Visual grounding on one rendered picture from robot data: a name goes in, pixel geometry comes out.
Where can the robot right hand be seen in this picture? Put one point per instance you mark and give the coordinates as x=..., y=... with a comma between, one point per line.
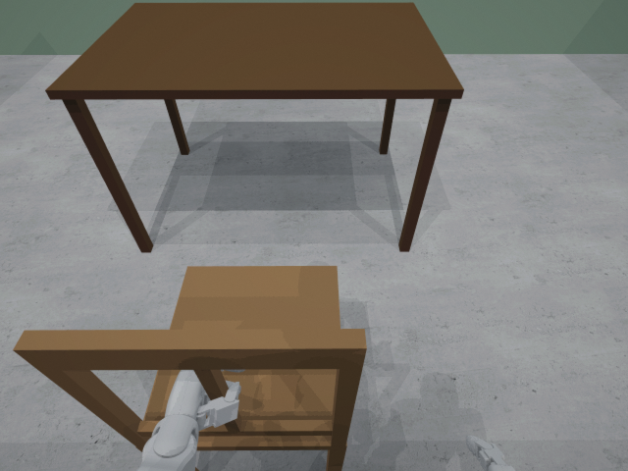
x=490, y=457

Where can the left robot forearm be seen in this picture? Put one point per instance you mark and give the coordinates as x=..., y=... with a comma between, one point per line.
x=173, y=445

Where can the chair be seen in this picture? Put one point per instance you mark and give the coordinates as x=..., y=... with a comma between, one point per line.
x=281, y=324

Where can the table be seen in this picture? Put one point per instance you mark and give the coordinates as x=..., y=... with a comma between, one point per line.
x=261, y=51

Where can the robot left hand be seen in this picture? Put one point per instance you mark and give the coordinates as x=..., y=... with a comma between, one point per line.
x=188, y=395

